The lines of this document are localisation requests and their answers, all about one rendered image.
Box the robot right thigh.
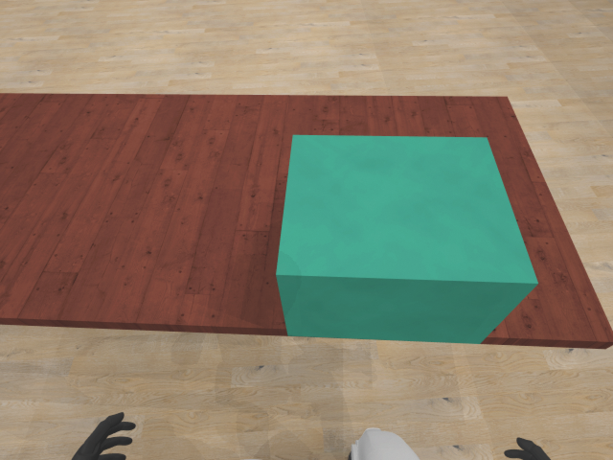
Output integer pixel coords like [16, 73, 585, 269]
[352, 430, 420, 460]

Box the carton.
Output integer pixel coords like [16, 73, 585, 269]
[276, 135, 538, 344]

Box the left robot hand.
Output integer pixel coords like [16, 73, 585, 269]
[72, 412, 136, 460]

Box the right robot hand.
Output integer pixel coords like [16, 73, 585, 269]
[504, 437, 551, 460]

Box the table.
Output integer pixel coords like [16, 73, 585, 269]
[0, 93, 613, 349]

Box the right robot shin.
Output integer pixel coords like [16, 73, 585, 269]
[361, 427, 381, 437]

